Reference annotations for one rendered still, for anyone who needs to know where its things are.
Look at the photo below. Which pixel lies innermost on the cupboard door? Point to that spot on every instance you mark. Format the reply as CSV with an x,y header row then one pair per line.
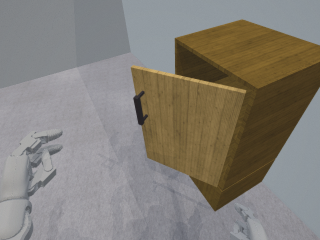
x,y
190,122

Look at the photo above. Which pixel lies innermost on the right robot hand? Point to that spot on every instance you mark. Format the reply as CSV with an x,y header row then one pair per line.
x,y
252,230

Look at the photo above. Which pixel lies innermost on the left robot hand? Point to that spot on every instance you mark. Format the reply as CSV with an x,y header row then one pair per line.
x,y
17,170

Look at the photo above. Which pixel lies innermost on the handle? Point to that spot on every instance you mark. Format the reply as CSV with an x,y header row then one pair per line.
x,y
138,108

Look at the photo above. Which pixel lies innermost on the left robot forearm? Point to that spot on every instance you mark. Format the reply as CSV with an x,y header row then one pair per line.
x,y
15,220

